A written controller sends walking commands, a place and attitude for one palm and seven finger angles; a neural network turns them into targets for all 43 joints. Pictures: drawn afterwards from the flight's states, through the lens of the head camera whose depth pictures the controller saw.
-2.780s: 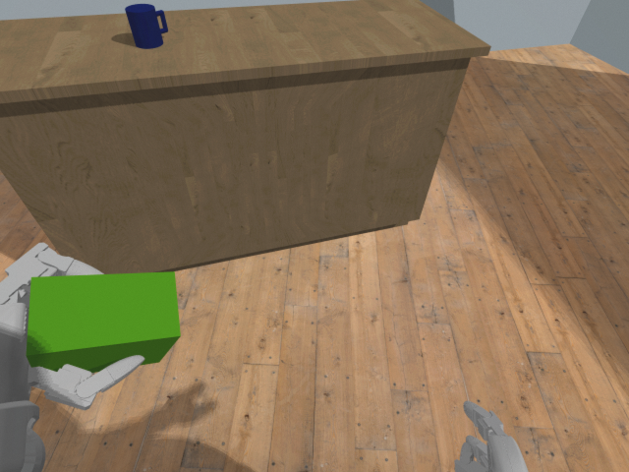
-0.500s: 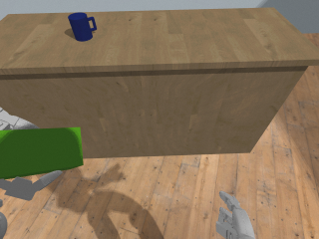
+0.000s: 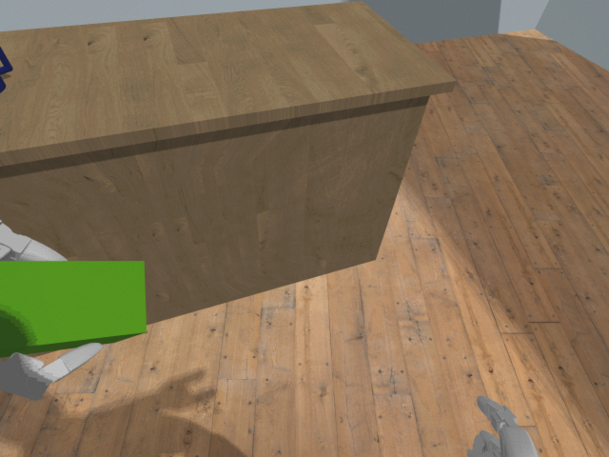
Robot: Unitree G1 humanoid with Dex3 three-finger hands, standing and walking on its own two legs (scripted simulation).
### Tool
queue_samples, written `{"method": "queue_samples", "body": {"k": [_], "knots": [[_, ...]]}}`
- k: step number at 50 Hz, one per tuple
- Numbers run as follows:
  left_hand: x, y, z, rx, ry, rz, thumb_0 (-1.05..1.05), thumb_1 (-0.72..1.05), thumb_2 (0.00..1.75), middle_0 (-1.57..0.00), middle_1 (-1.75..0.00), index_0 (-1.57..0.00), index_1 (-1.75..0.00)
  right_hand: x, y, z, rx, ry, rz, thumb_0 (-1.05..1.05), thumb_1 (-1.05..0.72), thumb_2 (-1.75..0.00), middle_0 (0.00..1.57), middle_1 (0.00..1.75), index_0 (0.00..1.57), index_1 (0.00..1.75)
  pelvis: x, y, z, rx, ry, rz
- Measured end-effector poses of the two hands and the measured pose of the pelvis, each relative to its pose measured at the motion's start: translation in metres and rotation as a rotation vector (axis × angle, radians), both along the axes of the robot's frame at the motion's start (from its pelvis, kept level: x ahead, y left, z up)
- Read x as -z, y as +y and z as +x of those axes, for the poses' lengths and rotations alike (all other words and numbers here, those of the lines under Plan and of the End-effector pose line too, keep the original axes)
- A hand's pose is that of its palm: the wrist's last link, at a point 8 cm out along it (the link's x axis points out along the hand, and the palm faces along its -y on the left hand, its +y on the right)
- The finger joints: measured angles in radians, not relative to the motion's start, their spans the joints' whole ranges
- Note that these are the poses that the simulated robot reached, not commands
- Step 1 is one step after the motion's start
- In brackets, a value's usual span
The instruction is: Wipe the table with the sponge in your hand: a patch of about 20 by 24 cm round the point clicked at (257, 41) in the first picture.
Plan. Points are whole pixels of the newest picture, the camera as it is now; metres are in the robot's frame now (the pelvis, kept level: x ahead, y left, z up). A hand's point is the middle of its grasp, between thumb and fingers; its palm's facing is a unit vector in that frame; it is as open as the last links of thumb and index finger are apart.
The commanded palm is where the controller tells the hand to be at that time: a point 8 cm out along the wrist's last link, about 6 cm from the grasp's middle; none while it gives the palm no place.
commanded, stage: take the last steps up to it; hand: left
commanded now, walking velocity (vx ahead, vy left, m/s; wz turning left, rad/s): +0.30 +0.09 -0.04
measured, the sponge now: (83, 308) +0.23 +0.22 +0.16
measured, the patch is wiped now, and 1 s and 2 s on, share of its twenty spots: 0.00 0.00 0.00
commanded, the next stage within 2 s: none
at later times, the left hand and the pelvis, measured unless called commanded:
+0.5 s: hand (71, 303) +0.23 +0.23 +0.16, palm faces +0.35 -0.83 -0.44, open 10.3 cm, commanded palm +0.18 +0.28 +0.18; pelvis +0.01 +0.00 +0.01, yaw +0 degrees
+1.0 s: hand (124, 218) +0.33 +0.21 +0.17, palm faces +0.35 -0.81 -0.47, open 10.3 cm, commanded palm +0.27 +0.26 +0.18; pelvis +0.10 -0.01 -0.01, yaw -2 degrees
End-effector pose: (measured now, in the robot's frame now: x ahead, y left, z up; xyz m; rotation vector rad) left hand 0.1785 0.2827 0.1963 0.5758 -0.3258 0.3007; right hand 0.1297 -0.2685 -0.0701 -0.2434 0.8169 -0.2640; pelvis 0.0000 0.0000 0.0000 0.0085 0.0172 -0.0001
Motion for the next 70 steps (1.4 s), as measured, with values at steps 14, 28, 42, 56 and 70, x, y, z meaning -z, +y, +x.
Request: {"method": "queue_samples", "body": {"k": [14, 28, 42, 56, 70], "knots": [[0.005, -0.024, -0.007, -0.043, -0.046, -0.065, -0.01, -0.51, 0.98, -0.71, -1.34, -0.72, -1.34, 0.032, 0.043, -0.004, -0.098, -0.026, 0.146, 0.01, -0.90, -0.89, 0.20, 0.30, 0.21, 0.30, 0.006, -0.014, -0.005, -0.001, -0.035, -0.024], [0.016, -0.004, 0.024, -0.001, 0.028, -0.082, -0.01, -0.51, 0.98, -0.70, -1.34, -0.72, -1.34, 0.007, 0.016, 0.025, -0.053, 0.019, -0.021, 0.01, -0.90, -0.90, 0.20, 0.30, 0.20, 0.29, 0.000, 0.010, 0.026, 0.012, -0.022, -0.009], [0.001, -0.008, 0.084, 0.008, 0.032, -0.036, -0.01, -0.51, 0.98, -0.70, -1.35, -0.72, -1.34, 0.016, 0.068, 0.082, -0.056, -0.071, 0.165, 0.01, -0.90, -0.89, 0.20, 0.30, 0.20, 0.29, -0.005, 0.010, 0.074, 0.052, -0.013, -0.010], [0.009, -0.033, 0.139, -0.009, 0.106, -0.026, -0.01, -0.51, 0.98, -0.70, -1.35, -0.72, -1.34, 0.026, 0.005, 0.125, -0.031, 0.058, 0.092, 0.01, -0.90, -0.89, 0.20, 0.30, 0.20, 0.29, -0.008, -0.013, 0.126, 0.030, -0.008, 0.030], [0.008, 0.015, 0.208, 0.013, -0.065, -0.047, -0.01, -0.51, 0.98, -0.70, -1.35, -0.72, -1.35, 0.006, 0.036, 0.208, 0.000, -0.055, 0.008, 0.01, -0.90, -0.90, 0.20, 0.30, 0.20, 0.29, 0.008, 0.025, 0.196, 0.047, -0.035, 0.021]]}}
